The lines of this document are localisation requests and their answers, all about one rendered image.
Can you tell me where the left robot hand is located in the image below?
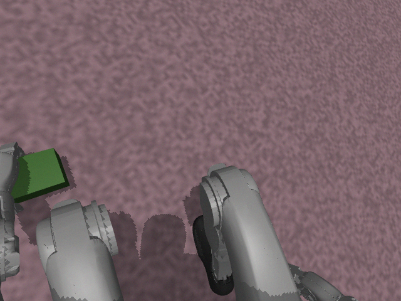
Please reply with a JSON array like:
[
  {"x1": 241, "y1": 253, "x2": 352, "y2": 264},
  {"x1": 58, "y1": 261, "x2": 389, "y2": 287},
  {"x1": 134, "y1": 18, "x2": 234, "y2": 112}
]
[{"x1": 0, "y1": 142, "x2": 25, "y2": 214}]

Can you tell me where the left robot arm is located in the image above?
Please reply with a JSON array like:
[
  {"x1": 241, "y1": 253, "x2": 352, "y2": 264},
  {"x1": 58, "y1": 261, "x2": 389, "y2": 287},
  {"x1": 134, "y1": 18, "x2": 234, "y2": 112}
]
[{"x1": 0, "y1": 191, "x2": 19, "y2": 301}]

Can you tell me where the right robot foot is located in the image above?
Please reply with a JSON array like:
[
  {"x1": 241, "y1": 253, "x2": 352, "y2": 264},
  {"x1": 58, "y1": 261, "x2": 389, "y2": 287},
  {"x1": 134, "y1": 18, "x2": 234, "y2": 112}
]
[{"x1": 192, "y1": 215, "x2": 234, "y2": 296}]

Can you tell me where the carton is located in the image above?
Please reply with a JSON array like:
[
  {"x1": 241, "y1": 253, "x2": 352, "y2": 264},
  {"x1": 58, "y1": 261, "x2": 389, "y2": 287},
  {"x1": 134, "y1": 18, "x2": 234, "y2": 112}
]
[{"x1": 11, "y1": 148, "x2": 70, "y2": 203}]

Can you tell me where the right robot hand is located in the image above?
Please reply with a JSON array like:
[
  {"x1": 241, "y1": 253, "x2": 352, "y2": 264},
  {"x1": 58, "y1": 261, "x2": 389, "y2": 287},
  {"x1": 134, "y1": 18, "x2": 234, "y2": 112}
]
[{"x1": 288, "y1": 264, "x2": 344, "y2": 301}]

